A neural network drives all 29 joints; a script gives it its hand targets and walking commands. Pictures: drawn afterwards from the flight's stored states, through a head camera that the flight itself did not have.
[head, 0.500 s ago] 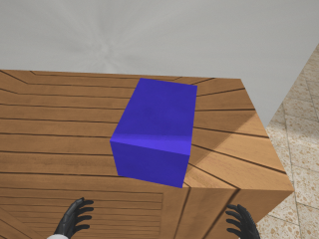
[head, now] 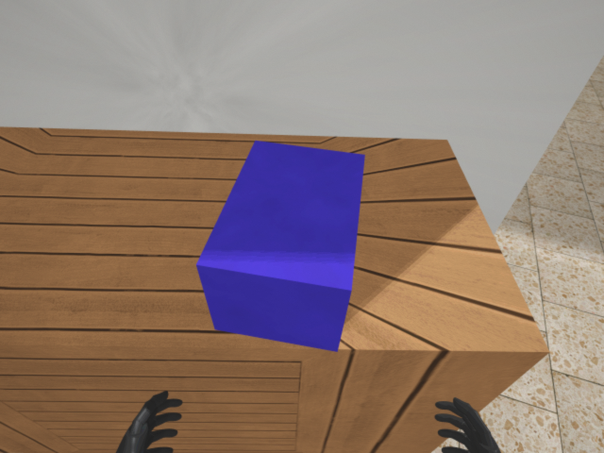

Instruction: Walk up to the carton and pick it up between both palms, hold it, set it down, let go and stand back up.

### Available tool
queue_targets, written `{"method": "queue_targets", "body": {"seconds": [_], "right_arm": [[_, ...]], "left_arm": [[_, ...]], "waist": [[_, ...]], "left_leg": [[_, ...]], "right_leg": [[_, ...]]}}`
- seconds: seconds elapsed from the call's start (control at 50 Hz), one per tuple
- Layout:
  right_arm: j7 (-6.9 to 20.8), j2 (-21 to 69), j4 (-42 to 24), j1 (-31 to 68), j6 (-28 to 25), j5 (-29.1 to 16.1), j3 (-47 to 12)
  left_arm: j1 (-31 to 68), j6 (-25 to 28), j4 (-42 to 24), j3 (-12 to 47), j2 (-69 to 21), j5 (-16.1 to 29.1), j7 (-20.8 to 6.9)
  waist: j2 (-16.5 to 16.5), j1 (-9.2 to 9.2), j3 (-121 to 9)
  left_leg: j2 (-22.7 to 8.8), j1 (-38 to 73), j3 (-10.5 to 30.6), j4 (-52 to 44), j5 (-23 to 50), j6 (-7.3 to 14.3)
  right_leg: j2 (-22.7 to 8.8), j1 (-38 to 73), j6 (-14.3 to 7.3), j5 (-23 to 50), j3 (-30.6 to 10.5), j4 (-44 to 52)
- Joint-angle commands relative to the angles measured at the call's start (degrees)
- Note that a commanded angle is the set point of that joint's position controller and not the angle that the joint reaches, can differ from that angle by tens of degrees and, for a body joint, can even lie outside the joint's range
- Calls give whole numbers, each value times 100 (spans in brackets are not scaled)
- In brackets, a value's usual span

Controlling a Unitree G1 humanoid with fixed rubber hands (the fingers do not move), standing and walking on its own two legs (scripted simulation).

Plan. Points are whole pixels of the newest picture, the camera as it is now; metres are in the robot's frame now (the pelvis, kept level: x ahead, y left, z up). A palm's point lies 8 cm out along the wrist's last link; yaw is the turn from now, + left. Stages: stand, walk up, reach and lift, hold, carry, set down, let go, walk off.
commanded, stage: let go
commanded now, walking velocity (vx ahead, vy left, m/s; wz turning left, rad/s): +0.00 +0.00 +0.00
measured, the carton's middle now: (293, 238) +0.47 +0.04 +0.00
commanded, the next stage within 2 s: stand in 0.16 s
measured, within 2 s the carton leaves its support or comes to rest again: neither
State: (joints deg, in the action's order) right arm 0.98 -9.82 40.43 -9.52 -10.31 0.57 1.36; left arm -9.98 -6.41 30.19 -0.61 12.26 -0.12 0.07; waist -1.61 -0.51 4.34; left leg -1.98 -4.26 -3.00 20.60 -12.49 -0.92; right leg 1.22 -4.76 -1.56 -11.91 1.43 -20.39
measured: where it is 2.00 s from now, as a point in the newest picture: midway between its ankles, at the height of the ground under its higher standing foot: outside the picture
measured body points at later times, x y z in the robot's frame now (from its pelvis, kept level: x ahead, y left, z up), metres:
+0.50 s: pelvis +0.00 +0.01 -0.01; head -0.02 +0.01 +0.44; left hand +0.10 +0.29 -0.10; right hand +0.11 -0.25 -0.12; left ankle -0.01 +0.13 -0.75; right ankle +0.00 -0.10 -0.75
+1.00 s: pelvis -0.04 +0.03 -0.01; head -0.05 +0.03 +0.44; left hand +0.01 +0.30 -0.13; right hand +0.05 -0.23 -0.13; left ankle -0.01 +0.13 -0.75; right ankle +0.00 -0.10 -0.75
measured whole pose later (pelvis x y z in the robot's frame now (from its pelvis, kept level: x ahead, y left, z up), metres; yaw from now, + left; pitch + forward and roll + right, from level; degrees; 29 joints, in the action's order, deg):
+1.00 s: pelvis -0.04 +0.03 -0.01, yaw +3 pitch -2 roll +0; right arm 0.8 -15.0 43.8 -20.0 -1.4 0.7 0.3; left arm -23.0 2.0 41.2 0.3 16.3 -1.0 0.3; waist -0.3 -0.5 0.2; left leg 1.3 -12.7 -1.3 27.3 -12.3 1.7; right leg -2.3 -12.3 1.0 -12.6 2.7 -27.3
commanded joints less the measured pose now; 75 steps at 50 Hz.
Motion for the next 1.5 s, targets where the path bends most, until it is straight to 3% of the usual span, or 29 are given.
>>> {"method": "queue_targets", "body": {"seconds": [0.0, 0.16, 0.18, 0.2, 0.24, 0.3, 0.42, 0.72, 0.9, 1.08, 1.48], "right_arm": [[15, -566, -399, 308, -222, 2, 161], [4, -651, -325, 369, -245, -16, 169], [-150, -1099, -134, -219, 239, 31, 263], [-183, -1093, -201, -272, 450, 25, 263], [-179, -1046, -257, -275, 588, 27, 263], [-137, -1050, -250, -381, 655, 30, 237], [-62, -1135, -204, -528, 701, 53, 227], [-30, -1252, -77, -913, 758, 17, 128], [-40, -1283, -95, -996, 783, 2, 101], [-58, -1270, -44, -1115, 810, -3, 79], [-126, -1215, 55, -1177, 842, -3, 5]], "left_arm": [[348, 112, -589, -167, 508, -41, 45], [362, 56, -568, -144, 445, -61, 15], [-446, 535, -182, -353, 770, -112, 69], [-601, 681, -64, -361, 889, -97, 43], [-435, 874, -51, -388, 943, -104, 4], [-384, 987, -48, -350, 852, -115, -18], [-605, 998, 59, -287, 892, -95, -10], [-1132, 943, 463, -129, 1071, -67, 45], [-1329, 937, 654, -92, 1066, -82, 46], [-1496, 924, 819, -63, 1080, -74, 63], [-1499, 884, 1000, -26, 1112, -37, 93]], "waist": [[148, 21, -591], [100, 7, -456], [687, -200, -921], [558, -109, -714], [286, -46, -864], [64, 24, -806], [25, 27, -478], [269, -4, -52], [299, -5, -45], [248, 21, -38], [155, 19, -162]], "left_leg": [[135, 571, -104, -18, 1248, -22], [138, 535, -110, -15, 1230, -20], [-345, -292, 455, 395, 1702, 213], [-428, -444, 495, 297, 1180, 291], [-496, -299, 583, 284, 1273, 330], [-480, -334, 602, 301, 1014, 310], [-461, -544, 695, 239, 869, 310], [-389, -1106, 888, -73, -339, 298], [-386, -1357, 1030, -183, -937, 296], [-354, -1341, 1060, -113, -871, 288], [-331, -995, 975, 167, 132, 259]], "right_leg": [[-118, -436, 32, 857, 0, 396], [-93, -429, 42, 864, -3, 395], [-562, -235, 35, 1192, -415, -91], [-690, -172, 27, 1067, -545, -59], [-750, -186, 19, 1390, -600, -105], [-764, -417, -5, 1283, -559, -81], [-783, -590, -9, 1052, -533, -79], [-750, -802, 61, -205, -465, -94], [-724, -826, 71, -528, -436, -202], [-742, -918, 60, -555, -463, -218], [-821, -865, 26, 4, -497, -193]]}}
